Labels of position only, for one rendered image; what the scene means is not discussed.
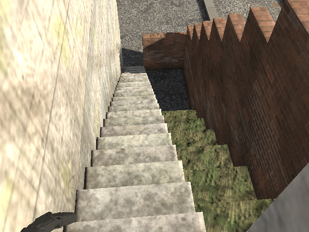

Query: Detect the stairs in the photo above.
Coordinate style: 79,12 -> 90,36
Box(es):
63,66 -> 207,232

